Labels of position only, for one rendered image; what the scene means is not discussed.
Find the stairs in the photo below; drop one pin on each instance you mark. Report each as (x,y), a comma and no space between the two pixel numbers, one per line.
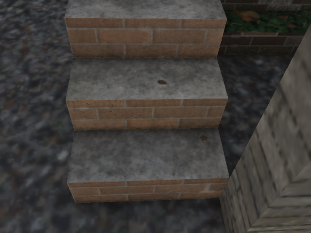
(146,97)

